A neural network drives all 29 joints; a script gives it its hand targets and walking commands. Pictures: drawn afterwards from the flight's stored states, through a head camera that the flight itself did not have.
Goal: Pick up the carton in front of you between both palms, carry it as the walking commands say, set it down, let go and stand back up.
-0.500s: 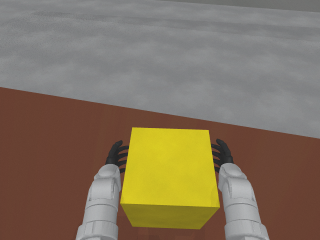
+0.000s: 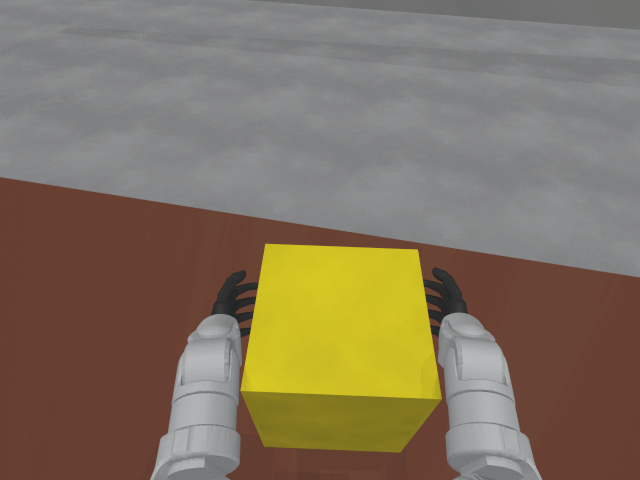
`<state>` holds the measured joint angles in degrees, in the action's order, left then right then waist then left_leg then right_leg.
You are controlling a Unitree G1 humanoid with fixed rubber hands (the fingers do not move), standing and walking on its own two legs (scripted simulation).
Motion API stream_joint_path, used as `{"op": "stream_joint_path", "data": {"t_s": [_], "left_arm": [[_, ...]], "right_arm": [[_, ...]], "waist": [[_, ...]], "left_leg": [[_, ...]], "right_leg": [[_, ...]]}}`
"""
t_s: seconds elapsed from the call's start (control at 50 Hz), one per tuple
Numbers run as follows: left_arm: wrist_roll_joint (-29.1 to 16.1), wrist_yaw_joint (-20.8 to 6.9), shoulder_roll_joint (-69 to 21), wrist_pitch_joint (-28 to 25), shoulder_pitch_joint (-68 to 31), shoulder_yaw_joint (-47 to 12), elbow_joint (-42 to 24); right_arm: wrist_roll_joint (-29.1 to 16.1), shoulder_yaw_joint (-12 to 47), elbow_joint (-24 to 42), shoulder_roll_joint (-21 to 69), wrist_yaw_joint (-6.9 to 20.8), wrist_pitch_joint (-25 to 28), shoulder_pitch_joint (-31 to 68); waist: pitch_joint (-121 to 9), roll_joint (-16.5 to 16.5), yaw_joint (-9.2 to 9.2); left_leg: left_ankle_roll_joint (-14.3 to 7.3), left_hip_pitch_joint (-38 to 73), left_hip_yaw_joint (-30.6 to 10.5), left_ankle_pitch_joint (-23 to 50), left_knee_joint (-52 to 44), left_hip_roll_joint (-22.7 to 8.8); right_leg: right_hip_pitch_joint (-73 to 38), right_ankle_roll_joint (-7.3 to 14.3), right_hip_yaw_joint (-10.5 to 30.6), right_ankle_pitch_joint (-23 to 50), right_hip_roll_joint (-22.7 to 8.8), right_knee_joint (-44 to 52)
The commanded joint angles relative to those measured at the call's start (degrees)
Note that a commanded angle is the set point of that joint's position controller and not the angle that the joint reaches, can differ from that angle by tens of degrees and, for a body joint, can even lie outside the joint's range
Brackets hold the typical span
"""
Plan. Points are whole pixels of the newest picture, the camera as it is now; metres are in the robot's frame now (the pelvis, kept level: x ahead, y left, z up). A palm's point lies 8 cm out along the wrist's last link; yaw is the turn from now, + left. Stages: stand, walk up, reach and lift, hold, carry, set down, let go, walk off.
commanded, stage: reach and lift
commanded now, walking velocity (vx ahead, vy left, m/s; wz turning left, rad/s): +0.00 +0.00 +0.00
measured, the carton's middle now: (336, 353) +0.30 +0.00 -0.04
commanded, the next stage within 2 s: hold in 0.52 s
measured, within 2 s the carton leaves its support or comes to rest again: neither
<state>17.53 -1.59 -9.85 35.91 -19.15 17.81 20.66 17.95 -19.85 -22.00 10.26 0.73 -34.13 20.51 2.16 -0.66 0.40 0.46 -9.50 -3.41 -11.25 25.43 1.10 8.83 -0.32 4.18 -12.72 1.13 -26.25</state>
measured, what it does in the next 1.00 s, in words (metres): stands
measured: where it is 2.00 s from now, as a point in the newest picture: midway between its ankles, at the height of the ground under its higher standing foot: (338, 393)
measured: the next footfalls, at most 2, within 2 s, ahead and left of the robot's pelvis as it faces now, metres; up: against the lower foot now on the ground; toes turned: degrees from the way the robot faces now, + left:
left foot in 1.28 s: +0.19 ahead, +0.10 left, +0.00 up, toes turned +10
right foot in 1.66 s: +0.48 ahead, -0.15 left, +0.00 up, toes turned -15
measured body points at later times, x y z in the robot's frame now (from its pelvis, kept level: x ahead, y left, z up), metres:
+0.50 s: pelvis +0.02 +0.00 +0.01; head -0.01 +0.00 +0.45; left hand +0.32 +0.15 +0.03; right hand +0.32 -0.15 +0.04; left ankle +0.03 +0.13 -0.74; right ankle +0.02 -0.12 -0.74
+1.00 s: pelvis +0.02 -0.01 +0.00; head -0.03 -0.01 +0.45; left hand +0.32 +0.14 +0.06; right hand +0.32 -0.16 +0.06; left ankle +0.03 +0.13 -0.74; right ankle +0.02 -0.12 -0.74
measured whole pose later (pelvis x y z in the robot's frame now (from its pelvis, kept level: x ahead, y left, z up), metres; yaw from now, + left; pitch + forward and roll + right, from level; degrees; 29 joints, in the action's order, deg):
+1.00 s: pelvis +0.02 -0.01 +0.00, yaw -2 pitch -1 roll +0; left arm 12.7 -0.2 -8.0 46.7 -13.4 11.1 7.6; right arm 13.7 -11.5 -8.6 8.7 -1.1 -45.5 14.8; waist -6.1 0.6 1.3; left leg 0.5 -12.3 -1.2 -14.7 26.7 -0.3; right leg 13.6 0.1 0.4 -21.8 0.0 -30.9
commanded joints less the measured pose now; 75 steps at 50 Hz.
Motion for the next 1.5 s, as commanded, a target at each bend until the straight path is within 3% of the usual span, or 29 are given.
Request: {"op": "stream_joint_path", "data": {"t_s": [0.0, 0.26, 0.5, 0.6, 0.72, 0.82, 0.84, 0.86, 0.88, 0.94, 0.98, 1.0, 1.02, 1.04, 1.06, 1.08, 1.1, 1.14, 1.16, 1.2, 1.24, 1.26, 1.28, 1.3, 1.32, 1.34, 1.38, 1.42, 1.48], "left_arm": [[-12.7, -12.19, -52.57, -1.59, -30.53, -31.58, -1.14], [-14.38, -11.71, -51.32, 0.29, -23.97, -33.7, -6.61], [-15.61, -11.72, -50.17, 2.02, -23.06, -35.37, -10.26], [-17.87, -11.29, -50.18, 4.21, -21.06, -38.99, -15.45], [-15.91, -10.83, -47.84, 6.25, -20.79, -35.91, -13.47], [-16.09, -11.19, -49.33, 5.99, -24.88, -36.0, -13.01], [-17.64, -11.25, -49.58, 6.24, -27.29, -37.66, -12.84], [-18.07, -11.16, -48.75, 6.24, -27.82, -37.47, -13.01], [-18.56, -11.08, -48.81, 6.27, -28.89, -38.43, -14.0], [-20.42, -10.39, -50.53, 7.48, -29.96, -41.64, -17.23], [-22.73, -9.91, -51.24, 9.61, -29.65, -44.29, -20.4], [-23.71, -9.54, -51.17, 10.95, -29.24, -45.34, -21.99], [-23.68, -8.92, -50.23, 12.18, -28.0, -45.2, -22.75], [-23.68, -8.11, -48.81, 13.43, -25.85, -45.21, -23.6], [-24.09, -7.32, -48.52, 14.72, -23.87, -46.04, -25.5], [-24.33, -6.35, -47.77, 16.02, -22.92, -46.71, -28.88], [-24.54, -5.3, -46.97, 17.38, -21.76, -46.95, -31.42], [-26.03, -3.47, -45.89, 19.96, -18.41, -48.16, -36.36], [-26.68, -2.71, -45.5, 21.28, -16.82, -48.57, -38.35], [-27.85, -1.19, -44.0, 24.02, -12.69, -49.79, -42.35], [-28.74, 0.22, -42.59, 26.6, -8.93, -50.32, -45.6], [-28.98, 0.94, -41.71, 27.73, -7.64, -50.33, -47.18], [-29.45, 1.6, -40.9, 28.87, -7.14, -50.37, -48.88], [-30.55, 2.06, -40.14, 30.24, -8.14, -50.53, -51.72], [-31.49, 2.36, -39.7, 31.25, -10.15, -50.86, -53.63], [-32.48, 2.46, -40.28, 31.92, -10.96, -51.04, -54.56], [-32.92, 2.97, -41.58, 32.17, -10.54, -50.33, -53.82], [-32.08, 4.04, -41.91, 31.87, -8.79, -48.95, -53.76], [-28.96, 6.28, -39.26, 31.76, -3.2, -46.47, -52.74]], "right_arm": [[-12.07, 31.49, -2.4, 53.44, 13.71, -0.12, 26.51], [-13.77, 34.11, 3.48, 52.34, 13.22, -1.95, 19.98], [-15.12, 35.99, 6.84, 52.31, 12.65, -3.81, 18.66], [-16.92, 39.09, 12.11, 51.47, 12.06, -6.08, 16.58], [-15.57, 36.35, 10.64, 48.86, 12.11, -8.19, 16.86], [-16.01, 36.68, 10.27, 49.95, 12.66, -7.88, 21.25], [-17.23, 38.69, 10.19, 50.29, 12.65, -8.34, 22.01], [-17.91, 38.58, 10.69, 50.06, 12.53, -8.44, 22.61], [-18.52, 39.1, 11.92, 50.15, 12.36, -8.43, 23.31], [-20.11, 41.58, 15.46, 50.92, 10.95, -9.77, 23.04], [-20.73, 43.83, 18.71, 50.89, 9.41, -12.11, 21.85], [-21.37, 44.91, 20.83, 50.73, 8.67, -13.59, 22.14], [-22.28, 46.35, 23.25, 50.69, 8.22, -15.09, 23.41], [-22.89, 47.96, 24.77, 50.44, 7.75, -16.54, 23.15], [-24.35, 49.27, 26.35, 50.13, 7.2, -17.83, 23.11], [-25.93, 51.09, 28.5, 50.78, 6.64, -18.99, 22.7], [-26.78, 52.09, 30.7, 50.36, 6.08, -20.24, 21.43], [-27.9, 53.31, 34.83, 48.6, 4.66, -22.65, 16.87], [-28.35, 53.46, 36.69, 48.08, 3.96, -23.82, 15.25], [-29.01, 53.36, 40.45, 46.28, 2.32, -26.47, 10.48], [-29.1, 52.44, 43.47, 44.57, 0.62, -28.91, 6.02], [-28.88, 51.64, 44.53, 43.83, -0.19, -30.02, 3.94], [-28.48, 50.45, 45.38, 42.51, -1.1, -31.08, 1.12], [-27.44, 48.86, 45.73, 41.42, -2.08, -31.7, -1.1], [-26.99, 48.06, 47.07, 41.83, -2.92, -32.25, -1.03], [-27.53, 47.99, 49.07, 42.39, -3.52, -32.86, -0.1], [-29.4, 49.41, 52.59, 42.96, -4.39, -33.36, 4.39], [-30.59, 50.74, 55.17, 42.97, -4.94, -33.41, 5.92], [-31.42, 51.05, 54.63, 39.89, -5.64, -33.82, 2.97]], "waist": [[-16.2, 0.85, -0.01], [-16.45, 0.6, 0.06], [-15.17, 0.24, 0.18], [-16.89, 0.3, -0.57], [-9.4, 0.38, -0.27], [-10.52, 0.41, -0.13], [-16.11, 3.12, -0.72], [-15.13, 3.18, -0.5], [-12.92, 3.77, -0.73], [-16.9, 9.17, -0.49], [-19.47, 7.94, -0.12], [-19.09, 5.36, 0.09], [-16.83, -2.49, 0.53], [-14.34, -13.59, 1.23], [-11.48, -13.57, 1.12], [-11.68, -9.23, 1.4], [-13.47, -7.19, 1.32], [-16.85, -7.39, 1.26], [-17.59, -8.2, 1.39], [-18.62, -8.73, 1.5], [-19.81, -5.71, 1.04], [-21.64, -3.78, 0.76], [-23.11, 3.29, -0.5], [-22.06, 16.66, -1.76], [-18.51, 15.39, -2.15], [-16.34, 9.9, -2.23], [-16.78, 2.96, -1.89], [-16.97, 3.96, -1.46], [-15.42, 6.34, -1.27]], "left_leg": [[-0.2, 7.81, -0.45, 5.36, -4.3, 3.73], [0.11, 11.05, -0.74, 13.49, -5.6, 4.06], [-0.11, 11.36, -0.51, 12.79, -6.28, 4.33], [0.12, 13.32, -0.88, 15.85, -6.9, 4.34], [-0.26, 10.59, -0.61, 7.1, -8.46, 4.07], [-0.52, 10.39, -0.46, 4.04, -7.82, 3.82], [-0.96, 3.9, 0.38, -10.88, -4.84, -6.51], [-1.32, 0.48, -2.86, -24.83, -7.27, -6.43], [-1.61, -2.54, -4.1, -34.04, -8.54, -6.99], [-4.07, -1.36, -9.99, -26.46, -11.9, -12.04], [-5.08, -5.74, -8.21, -26.2, -10.49, -12.23], [-3.9, -10.32, -4.1, -27.65, -7.16, -9.62], [-1.42, -16.56, 1.74, -25.53, 2.48, -5.32], [0.95, -25.36, 8.47, -18.28, 16.39, -0.9], [0.99, -31.31, 7.82, -15.85, 20.4, -2.82], [0.74, -31.7, 6.11, -15.4, 20.79, -4.62], [0.72, -30.39, 6.29, -14.19, 18.29, -5.27], [1.21, -25.23, 9.5, -10.74, 12.59, -3.32], [1.38, -22.84, 11.11, -9.02, 9.85, -2.14], [1.41, -17.1, 13.99, -6.74, 3.69, -0.82], [1.11, -2.73, 16.59, -1.41, -5.33, 0.13], [0.31, 8.84, 14.7, -1.0, -5.81, -2.19], [-1.84, 19.21, 4.24, -8.33, -8.49, -10.62], [-8.29, 26.08, -17.9, -19.23, -13.04, -23.6], [-13.25, 24.0, -25.65, -20.01, -14.27, -29.06], [-14.19, 20.17, -24.44, -15.67, -14.64, -28.35], [-12.21, 15.73, -16.29, -14.77, -17.14, -25.48], [-9.05, 11.55, -5.52, -10.14, -18.98, -21.41], [-7.12, 6.46, 3.55, -2.86, -18.66, -17.18]], "right_leg": [[-1.42, 0.64, -0.19, 5.23, 3.86, 5.29], [-4.75, 0.19, 0.19, 13.28, 4.18, 6.72], [-6.35, -0.07, 0.59, 14.17, 4.05, 7.68], [-8.65, -0.23, 0.7, 17.99, 4.01, 8.2], [-6.11, 0.13, 0.32, 8.39, 3.71, 9.84], [-5.06, 0.33, 0.13, 5.08, 3.56, 9.15], [1.54, 0.97, -0.24, -8.16, -5.41, 5.49], [3.64, 1.21, 0.8, -20.69, -4.15, 4.94], [8.03, 0.95, -0.1, -28.1, -2.95, 3.57], [8.83, -0.11, -7.46, -9.47, 0.21, -8.67], [2.78, 1.0, -8.36, -10.81, -0.43, -2.86], [-1.5, 1.39, -7.51, -13.16, -0.57, 2.75], [-2.79, 3.22, 3.6, -21.5, -7.25, 9.3], [-6.19, 6.68, 19.13, -30.47, -16.78, 17.26], [-6.65, 9.44, 26.37, -29.66, -21.67, 20.12], [-6.52, 10.66, 24.37, -25.1, -21.4, 19.76], [-7.16, 10.8, 20.16, -19.14, -20.46, 18.63], [-8.0, 9.23, 10.13, -9.52, -16.39, 16.42], [-7.91, 8.67, 7.35, -6.73, -15.09, 15.67], [-6.64, 8.27, 3.67, -3.76, -13.95, 13.14], [1.15, 6.83, -1.39, -6.35, -11.67, 5.98], [9.17, 5.68, -3.74, -8.04, -10.66, 0.97], [19.54, 3.46, -7.94, -10.89, -8.3, -10.35], [35.56, 0.98, -12.29, -16.15, -3.46, -22.62], [41.68, 1.49, -8.88, -18.74, -4.94, -29.24], [42.98, 1.77, -7.05, -17.63, -7.2, -33.45], [41.42, 1.33, -6.12, -11.5, -9.96, -33.97], [35.67, 0.02, -8.35, -4.85, -9.56, -26.44], [27.36, -0.93, -12.37, 1.2, -7.04, -14.67]]}}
